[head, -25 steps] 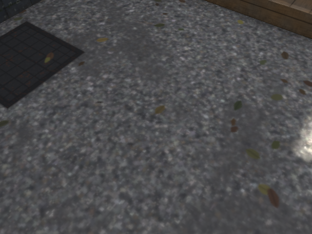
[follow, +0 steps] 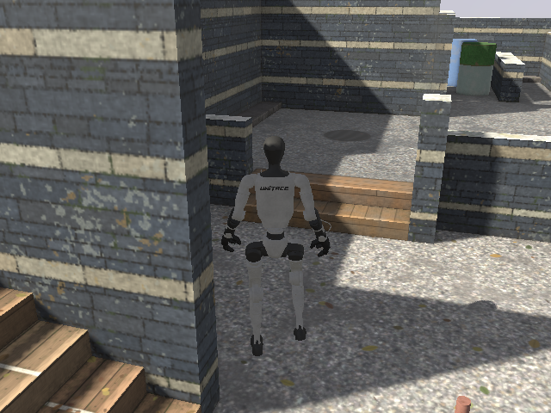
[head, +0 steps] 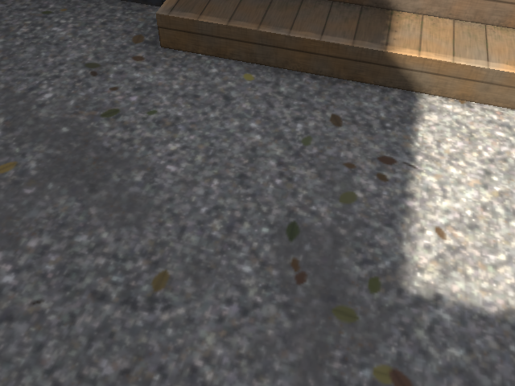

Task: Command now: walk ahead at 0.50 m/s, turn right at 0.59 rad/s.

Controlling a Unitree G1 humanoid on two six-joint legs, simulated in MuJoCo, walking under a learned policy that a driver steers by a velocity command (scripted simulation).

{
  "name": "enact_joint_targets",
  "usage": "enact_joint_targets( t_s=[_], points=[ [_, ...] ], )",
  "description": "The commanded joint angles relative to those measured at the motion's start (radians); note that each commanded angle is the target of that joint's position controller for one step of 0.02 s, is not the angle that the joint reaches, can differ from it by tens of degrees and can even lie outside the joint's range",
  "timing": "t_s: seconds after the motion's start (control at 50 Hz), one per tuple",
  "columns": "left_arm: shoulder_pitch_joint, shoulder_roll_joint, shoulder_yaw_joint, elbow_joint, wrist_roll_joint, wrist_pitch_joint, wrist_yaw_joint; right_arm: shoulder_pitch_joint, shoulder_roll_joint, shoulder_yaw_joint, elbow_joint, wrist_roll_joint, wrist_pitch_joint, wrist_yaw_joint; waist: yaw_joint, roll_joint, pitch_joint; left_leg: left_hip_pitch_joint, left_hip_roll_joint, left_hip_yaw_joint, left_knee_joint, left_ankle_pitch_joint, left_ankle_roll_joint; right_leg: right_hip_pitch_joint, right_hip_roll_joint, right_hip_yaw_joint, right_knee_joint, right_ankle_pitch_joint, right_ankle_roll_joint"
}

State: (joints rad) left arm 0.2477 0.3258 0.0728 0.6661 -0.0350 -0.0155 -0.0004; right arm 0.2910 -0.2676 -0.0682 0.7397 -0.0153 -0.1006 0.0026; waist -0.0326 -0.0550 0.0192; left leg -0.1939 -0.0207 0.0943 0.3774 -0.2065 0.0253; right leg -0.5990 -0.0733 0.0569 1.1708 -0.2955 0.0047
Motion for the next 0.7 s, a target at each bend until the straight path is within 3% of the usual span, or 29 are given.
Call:
enact_joint_targets(
  t_s=[0.02,0.04,0.1,0.12,0.16,0.2,0.22,0.24,0.26,0.28,0.3,0.32,0.34,0.36,0.38,0.4,0.42,0.46,0.48,0.54,0.62,0.66,0.7],
  points=[
    [-0.032,0.03,0.004,-0.089,0.002,-0.002,-0.004,-0.022,-0.144,-0.043,-0.026,0.004,-0.024,0.001,0.007,0.136,0.021,0.095,0.282,-0.199,-0.221,0.122,0.16,-0.14,-0.062,0.038,-0.107,0.076,0.015],
    [-0.059,0.022,0.0,-0.087,0.005,-0.002,-0.006,-0.025,-0.13,-0.04,-0.023,-0.002,-0.024,-0.002,-0.007,0.13,0.035,0.108,0.283,-0.171,-0.218,0.145,0.157,-0.161,-0.054,0.037,-0.165,0.122,0.016],
    [-0.147,0.002,-0.005,-0.118,0.014,0.012,-0.014,-0.014,-0.154,-0.044,0.005,0.013,-0.015,-0.012,-0.032,0.126,0.061,0.116,0.271,-0.062,-0.222,0.238,0.139,-0.109,-0.033,-0.012,-0.333,0.237,0.009],
    [-0.184,0.019,-0.001,-0.128,0.008,0.009,-0.021,-0.004,-0.167,-0.048,0.014,0.016,-0.012,-0.012,-0.044,0.117,0.069,0.132,0.264,-0.032,-0.22,0.248,0.13,-0.097,-0.027,-0.022,-0.382,0.262,-0.001],
    [-0.247,0.005,-0.006,-0.148,-0.004,-0.003,-0.04,0.045,-0.178,-0.055,0.042,0.024,-0.005,-0.01,-0.059,0.1,0.058,0.173,0.283,0.0,-0.205,0.239,0.111,-0.055,-0.018,-0.045,-0.456,0.26,-0.036],
    [-0.269,0.018,0.003,-0.16,-0.005,-0.009,-0.058,0.035,-0.199,-0.058,0.049,0.047,0.001,-0.012,-0.045,0.115,0.067,0.217,0.304,0.025,-0.202,0.291,0.092,-0.019,0.003,-0.07,-0.525,0.254,-0.066],
    [-0.262,0.033,0.011,-0.162,-0.001,-0.009,-0.063,0.029,-0.212,-0.062,0.053,0.05,0.006,-0.013,-0.025,0.128,0.059,0.243,0.311,0.043,-0.163,0.418,0.084,0.015,0.02,-0.085,-0.54,0.206,-0.087],
    [-0.223,0.057,0.025,-0.156,0.009,-0.007,-0.064,0.005,-0.227,-0.066,0.047,0.049,0.014,-0.018,0.012,0.151,0.037,0.261,0.3,0.067,-0.069,0.662,0.069,0.077,0.057,-0.114,-0.554,0.156,-0.106],
    [-0.097,0.086,0.045,-0.123,0.017,-0.008,-0.064,-0.007,-0.24,-0.07,0.043,0.051,0.026,-0.026,0.083,0.155,-0.032,0.238,0.274,0.103,0.1,0.846,0.041,0.241,0.115,-0.156,-0.581,0.187,-0.124],
    [0.083,0.113,0.068,-0.07,0.025,-0.004,-0.051,-0.002,-0.217,-0.061,0.042,0.054,0.031,-0.034,0.172,0.117,-0.122,0.114,0.232,0.132,0.338,0.851,0.001,0.503,0.155,-0.146,-0.628,0.334,-0.153],
    [0.158,0.213,0.087,-0.048,0.029,0.011,-0.023,0.019,-0.156,-0.035,-0.004,0.0,0.027,-0.03,0.156,-0.138,-0.221,-0.222,0.133,0.122,0.72,0.104,-0.069,0.84,-0.048,0.148,-0.589,0.831,-0.231],
    [0.078,0.272,0.08,-0.115,0.055,0.002,-0.018,0.116,-0.102,-0.002,-0.041,-0.003,0.01,-0.006,0.078,-0.286,-0.484,-0.466,-0.04,-0.075,1.082,-0.521,-0.113,1.045,-0.337,0.666,-0.691,1.009,-0.486],
    [0.05,0.196,0.057,-0.127,0.055,0.001,-0.023,0.037,-0.205,-0.025,-0.019,0.023,0.007,0.003,0.136,-0.041,-0.51,-0.46,0.029,-0.224,1.104,-0.472,-0.091,0.964,-0.306,0.549,-0.705,1.045,-0.439],
    [-0.005,0.169,0.047,-0.115,0.045,-0.004,-0.024,-0.041,-0.191,-0.02,-0.053,0.04,0.016,-0.003,0.113,-0.013,-0.363,-0.505,0.061,-0.192,1.05,-0.41,-0.075,0.847,-0.259,0.402,-0.707,1.0,-0.39],
    [-0.048,0.142,0.043,-0.102,0.024,-0.006,-0.019,-0.048,-0.169,-0.018,-0.039,0.027,0.031,-0.025,0.075,0.078,-0.234,-0.504,0.092,-0.177,0.961,-0.334,-0.084,0.688,-0.198,0.32,-0.733,0.911,-0.333],
    [-0.083,0.122,0.037,-0.1,0.016,-0.003,-0.011,-0.036,-0.174,-0.022,-0.027,0.018,0.051,-0.043,0.045,0.073,-0.168,-0.455,0.106,-0.18,0.897,-0.28,-0.094,0.559,-0.164,0.278,-0.763,0.853,-0.308],
    [-0.108,0.137,0.043,-0.102,0.032,-0.001,-0.007,-0.029,-0.174,-0.022,-0.02,0.017,0.072,-0.053,0.016,0.047,-0.134,-0.381,0.103,-0.186,0.871,-0.261,-0.1,0.429,-0.143,0.257,-0.784,0.829,-0.302],
    [-0.096,0.163,0.048,-0.091,0.047,-0.003,-0.016,-0.013,-0.153,-0.012,-0.022,0.006,0.101,-0.064,0.006,0.026,-0.158,-0.335,0.068,-0.175,0.867,-0.206,-0.11,0.37,-0.131,0.24,-0.805,0.889,-0.302],
    [-0.099,0.162,0.048,-0.084,0.043,-0.003,-0.016,-0.014,-0.147,-0.011,-0.024,0.004,0.109,-0.069,0.002,0.013,-0.169,-0.343,0.055,-0.184,0.853,-0.184,-0.116,0.366,-0.124,0.229,-0.799,0.913,-0.296],
    [-0.099,0.148,0.037,-0.067,0.029,0.015,0.004,-0.075,-0.14,-0.006,-0.045,0.005,0.13,-0.082,0.011,-0.015,-0.172,-0.393,0.022,-0.207,0.838,-0.14,-0.135,0.378,-0.103,0.24,-0.775,0.914,-0.263],
    [-0.092,0.143,0.024,-0.056,0.032,0.038,0.031,-0.126,-0.145,-0.007,-0.051,0.007,0.141,-0.091,0.025,-0.034,-0.164,-0.425,-0.015,-0.226,0.848,-0.127,-0.153,0.391,-0.098,0.301,-0.749,0.821,-0.241],
    [-0.098,0.136,0.02,-0.059,0.021,0.038,0.038,-0.139,-0.155,-0.014,-0.059,0.019,0.131,-0.081,0.023,-0.06,-0.18,-0.408,-0.001,-0.231,0.744,-0.087,-0.15,0.399,-0.062,0.342,-0.783,0.416,-0.221],
    [-0.112,0.139,0.024,-0.062,0.008,0.043,0.045,-0.188,-0.132,-0.005,-0.081,0.018,0.105,-0.051,0.039,-0.098,-0.151,-0.388,0.007,-0.221,0.539,-0.042,-0.135,0.408,-0.028,0.4,-0.839,-0.033,-0.199]
  ],
)
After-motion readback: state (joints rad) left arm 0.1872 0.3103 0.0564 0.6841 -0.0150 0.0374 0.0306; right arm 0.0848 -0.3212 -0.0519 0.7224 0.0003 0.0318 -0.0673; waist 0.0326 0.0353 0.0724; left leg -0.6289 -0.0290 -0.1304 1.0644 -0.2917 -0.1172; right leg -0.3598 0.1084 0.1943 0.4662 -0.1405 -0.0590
